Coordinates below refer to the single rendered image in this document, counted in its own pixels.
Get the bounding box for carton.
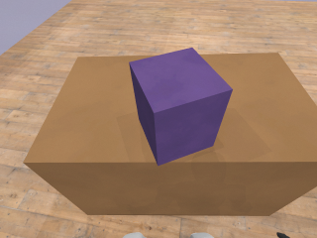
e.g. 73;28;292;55
129;48;233;166

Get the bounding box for pedestal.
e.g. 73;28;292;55
23;53;317;216

